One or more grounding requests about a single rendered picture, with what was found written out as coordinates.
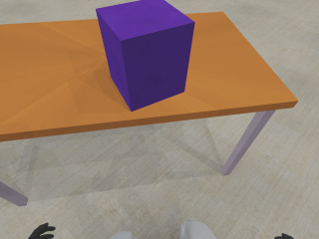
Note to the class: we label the carton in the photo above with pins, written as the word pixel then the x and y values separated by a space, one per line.
pixel 147 45

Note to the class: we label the table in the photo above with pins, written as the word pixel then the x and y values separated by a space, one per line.
pixel 55 79

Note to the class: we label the right robot thigh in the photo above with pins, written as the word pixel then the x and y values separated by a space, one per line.
pixel 195 230

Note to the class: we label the left robot hand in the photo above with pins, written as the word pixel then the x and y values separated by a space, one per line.
pixel 36 234

